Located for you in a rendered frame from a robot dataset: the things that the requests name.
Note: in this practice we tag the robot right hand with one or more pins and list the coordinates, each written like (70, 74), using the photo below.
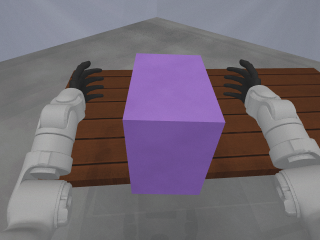
(250, 79)

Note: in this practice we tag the robot left upper arm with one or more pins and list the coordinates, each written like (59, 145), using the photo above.
(39, 207)

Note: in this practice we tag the robot right upper arm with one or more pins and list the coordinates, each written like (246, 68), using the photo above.
(298, 195)

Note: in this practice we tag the robot left hand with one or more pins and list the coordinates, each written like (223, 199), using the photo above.
(79, 82)

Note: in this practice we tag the carton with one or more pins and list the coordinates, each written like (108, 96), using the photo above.
(172, 124)

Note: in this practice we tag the robot right forearm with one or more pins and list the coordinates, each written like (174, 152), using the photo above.
(290, 145)

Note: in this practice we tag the table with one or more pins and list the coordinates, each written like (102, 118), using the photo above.
(99, 151)

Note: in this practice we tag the robot left forearm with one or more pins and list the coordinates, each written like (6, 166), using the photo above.
(50, 155)

